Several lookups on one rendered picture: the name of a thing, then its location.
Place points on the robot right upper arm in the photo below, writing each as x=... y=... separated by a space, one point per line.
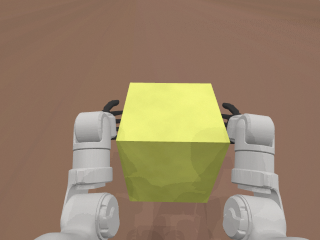
x=248 y=217

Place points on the left robot hand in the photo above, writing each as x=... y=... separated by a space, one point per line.
x=107 y=109

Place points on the right robot forearm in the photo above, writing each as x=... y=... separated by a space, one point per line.
x=254 y=145

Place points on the carton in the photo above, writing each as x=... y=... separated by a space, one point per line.
x=171 y=141

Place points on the robot left upper arm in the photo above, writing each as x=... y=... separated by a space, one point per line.
x=88 y=216

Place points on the right robot hand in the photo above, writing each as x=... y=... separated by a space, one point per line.
x=234 y=112

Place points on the left robot forearm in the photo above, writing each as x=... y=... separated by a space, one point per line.
x=92 y=134

